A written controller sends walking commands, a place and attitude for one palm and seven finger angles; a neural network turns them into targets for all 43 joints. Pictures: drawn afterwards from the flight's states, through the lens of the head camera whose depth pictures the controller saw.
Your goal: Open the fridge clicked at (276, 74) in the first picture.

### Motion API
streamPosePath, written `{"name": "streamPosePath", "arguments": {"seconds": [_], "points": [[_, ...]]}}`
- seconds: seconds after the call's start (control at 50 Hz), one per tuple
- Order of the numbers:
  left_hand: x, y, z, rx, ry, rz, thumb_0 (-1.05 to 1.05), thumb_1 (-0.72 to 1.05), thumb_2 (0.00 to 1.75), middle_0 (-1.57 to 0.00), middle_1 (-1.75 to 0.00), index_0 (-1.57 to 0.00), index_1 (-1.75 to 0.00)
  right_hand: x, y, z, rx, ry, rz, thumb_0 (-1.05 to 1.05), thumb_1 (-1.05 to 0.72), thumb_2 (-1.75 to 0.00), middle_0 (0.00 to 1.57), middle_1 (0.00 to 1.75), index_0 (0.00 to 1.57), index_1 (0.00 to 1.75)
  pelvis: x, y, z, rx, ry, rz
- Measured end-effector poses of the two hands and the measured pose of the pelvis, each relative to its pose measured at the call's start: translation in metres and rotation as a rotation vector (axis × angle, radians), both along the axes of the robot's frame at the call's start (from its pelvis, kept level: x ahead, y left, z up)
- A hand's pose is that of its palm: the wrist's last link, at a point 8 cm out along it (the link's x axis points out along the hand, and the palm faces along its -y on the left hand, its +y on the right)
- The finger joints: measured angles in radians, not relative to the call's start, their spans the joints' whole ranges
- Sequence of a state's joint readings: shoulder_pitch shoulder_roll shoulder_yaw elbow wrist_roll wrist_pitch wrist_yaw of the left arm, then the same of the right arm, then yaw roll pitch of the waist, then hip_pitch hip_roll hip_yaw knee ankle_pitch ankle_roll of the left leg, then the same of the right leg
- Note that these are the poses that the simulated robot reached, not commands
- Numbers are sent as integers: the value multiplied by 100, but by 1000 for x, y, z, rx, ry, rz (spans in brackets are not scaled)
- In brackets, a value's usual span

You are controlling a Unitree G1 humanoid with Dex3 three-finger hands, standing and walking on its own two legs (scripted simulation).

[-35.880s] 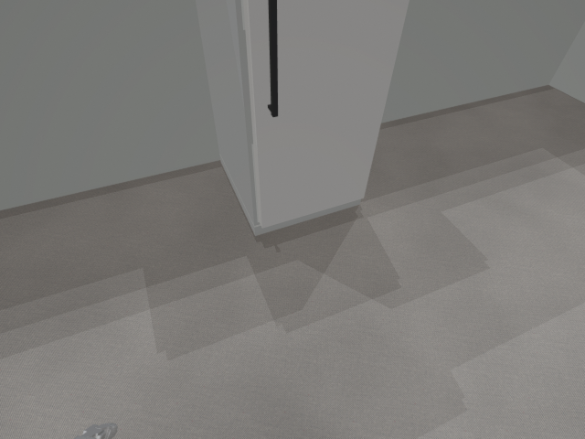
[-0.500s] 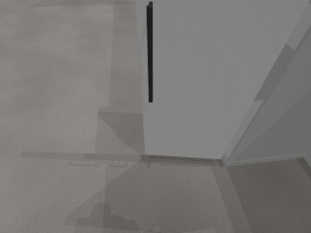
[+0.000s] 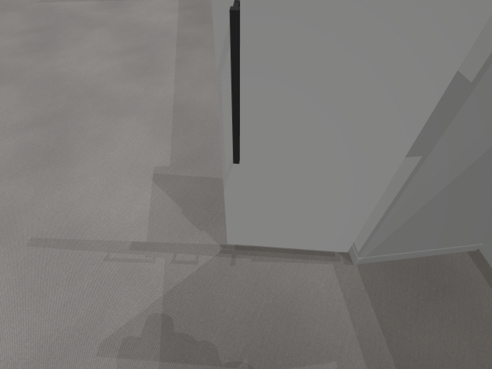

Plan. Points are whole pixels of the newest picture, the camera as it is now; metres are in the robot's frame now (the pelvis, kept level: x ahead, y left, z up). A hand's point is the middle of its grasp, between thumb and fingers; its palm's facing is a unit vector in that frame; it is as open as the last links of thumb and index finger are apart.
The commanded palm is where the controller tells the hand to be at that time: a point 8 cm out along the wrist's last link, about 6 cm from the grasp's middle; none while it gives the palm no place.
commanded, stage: look to check the result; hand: left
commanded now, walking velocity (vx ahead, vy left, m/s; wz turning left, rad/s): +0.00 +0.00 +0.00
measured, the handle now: (236, 97) +0.66 +0.06 +0.08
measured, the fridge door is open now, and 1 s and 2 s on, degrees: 79 79 79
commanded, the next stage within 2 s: stand and wait in 0.34 s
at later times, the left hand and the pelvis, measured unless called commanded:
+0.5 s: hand out of the picture +0.01 +0.16 -0.18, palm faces +0.02 -0.98 -0.17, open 7.3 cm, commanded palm none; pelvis +0.01 +0.00 +0.00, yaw +0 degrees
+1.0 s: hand out of the picture +0.02 +0.16 -0.18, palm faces +0.02 -0.99 -0.17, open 7.3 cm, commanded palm none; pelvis +0.02 -0.01 +0.00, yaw +0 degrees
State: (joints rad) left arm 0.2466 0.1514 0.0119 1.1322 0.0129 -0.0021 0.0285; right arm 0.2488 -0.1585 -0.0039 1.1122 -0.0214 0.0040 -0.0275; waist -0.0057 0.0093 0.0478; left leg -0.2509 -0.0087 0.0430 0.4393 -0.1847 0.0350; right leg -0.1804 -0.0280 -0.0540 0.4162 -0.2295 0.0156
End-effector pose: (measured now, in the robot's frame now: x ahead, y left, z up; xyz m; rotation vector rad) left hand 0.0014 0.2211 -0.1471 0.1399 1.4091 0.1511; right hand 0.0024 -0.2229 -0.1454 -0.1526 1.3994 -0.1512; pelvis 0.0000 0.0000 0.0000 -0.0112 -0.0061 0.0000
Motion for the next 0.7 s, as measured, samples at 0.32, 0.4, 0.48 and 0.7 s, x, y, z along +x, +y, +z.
{"name": "streamPosePath", "arguments": {"seconds": [0.32,0.4,0.48,0.7], "points": [[8,-7,-2,-17,0,4,1,91,90,-20,-30,-20,-30,9,-3,2,-9,1,6,1,-92,-90,20,30,20,30,8,-2,1,2,-7,0],[8,-7,-1,-15,4,4,0,91,90,-20,-30,-20,-30,9,-2,2,-7,7,5,1,-92,-90,20,30,20,30,9,-3,1,2,-6,0],[8,-7,-1,-13,10,3,0,91,90,-20,-30,-20,-30,8,-2,2,-5,14,3,1,-92,-90,20,30,20,30,11,-3,2,2,-5,0],[10,-9,-1,-16,14,6,0,91,90,-20,-30,-20,-30,9,-2,2,-5,22,0,1,-91,-90,20,30,20,30,14,-5,2,2,-6,-1]]}}
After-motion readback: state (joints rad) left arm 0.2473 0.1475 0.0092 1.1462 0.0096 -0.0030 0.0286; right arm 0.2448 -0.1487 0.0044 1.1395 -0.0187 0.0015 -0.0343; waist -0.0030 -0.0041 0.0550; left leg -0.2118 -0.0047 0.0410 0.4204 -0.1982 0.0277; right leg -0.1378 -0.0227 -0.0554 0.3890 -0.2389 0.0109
